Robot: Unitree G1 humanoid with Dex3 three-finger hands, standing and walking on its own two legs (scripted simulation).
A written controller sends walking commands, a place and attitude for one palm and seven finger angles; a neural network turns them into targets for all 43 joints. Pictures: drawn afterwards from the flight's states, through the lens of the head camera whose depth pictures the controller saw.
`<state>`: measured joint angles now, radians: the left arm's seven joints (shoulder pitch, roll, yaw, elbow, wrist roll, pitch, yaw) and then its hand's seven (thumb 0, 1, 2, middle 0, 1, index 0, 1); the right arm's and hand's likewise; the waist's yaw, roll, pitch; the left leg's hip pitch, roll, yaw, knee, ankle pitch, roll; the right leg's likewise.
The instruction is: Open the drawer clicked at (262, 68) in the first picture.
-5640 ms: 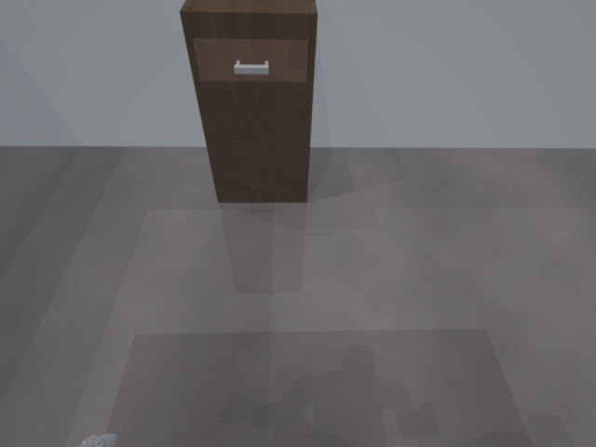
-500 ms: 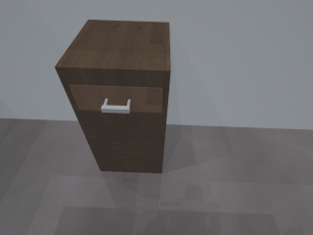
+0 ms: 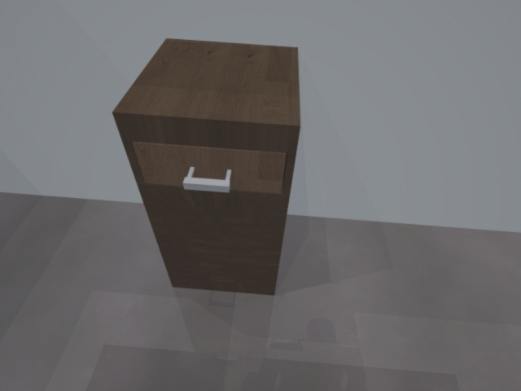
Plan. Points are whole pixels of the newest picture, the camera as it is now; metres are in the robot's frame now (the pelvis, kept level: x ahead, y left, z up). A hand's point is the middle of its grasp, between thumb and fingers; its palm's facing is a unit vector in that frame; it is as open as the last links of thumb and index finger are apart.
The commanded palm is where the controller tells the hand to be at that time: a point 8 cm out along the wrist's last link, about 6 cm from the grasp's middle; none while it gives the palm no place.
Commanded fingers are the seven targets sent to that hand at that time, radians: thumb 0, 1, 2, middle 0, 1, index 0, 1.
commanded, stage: shuffle to correct the standing spot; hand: left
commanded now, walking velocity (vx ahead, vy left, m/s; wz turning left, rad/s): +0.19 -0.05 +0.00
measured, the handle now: (208, 178) +0.62 +0.17 -0.08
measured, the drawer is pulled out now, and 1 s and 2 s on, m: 0.00 0.00 0.00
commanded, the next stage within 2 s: come to a stop and stand still in 0.32 s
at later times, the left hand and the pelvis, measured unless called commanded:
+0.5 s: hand out of the picture +0.05 +0.14 -0.18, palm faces +0.03 -0.99 -0.13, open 7.4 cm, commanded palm none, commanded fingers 0.00 0.90 0.90 -0.20 -0.30 -0.20 -0.30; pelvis +0.07 -0.02 +0.00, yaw -1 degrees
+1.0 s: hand out of the picture +0.12 +0.15 -0.18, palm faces +0.11 -0.97 -0.19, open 7.2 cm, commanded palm none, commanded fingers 0.00 0.90 0.90 -0.20 -0.30 -0.20 -0.30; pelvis +0.07 -0.03 +0.00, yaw +2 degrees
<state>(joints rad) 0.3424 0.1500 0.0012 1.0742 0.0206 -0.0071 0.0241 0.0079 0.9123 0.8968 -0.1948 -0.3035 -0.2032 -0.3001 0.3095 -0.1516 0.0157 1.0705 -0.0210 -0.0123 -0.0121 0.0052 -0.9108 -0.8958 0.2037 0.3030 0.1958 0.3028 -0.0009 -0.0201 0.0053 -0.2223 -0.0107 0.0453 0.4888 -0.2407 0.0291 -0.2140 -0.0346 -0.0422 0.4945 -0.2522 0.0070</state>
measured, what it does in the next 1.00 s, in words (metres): steps on the spot: right foot, then left foot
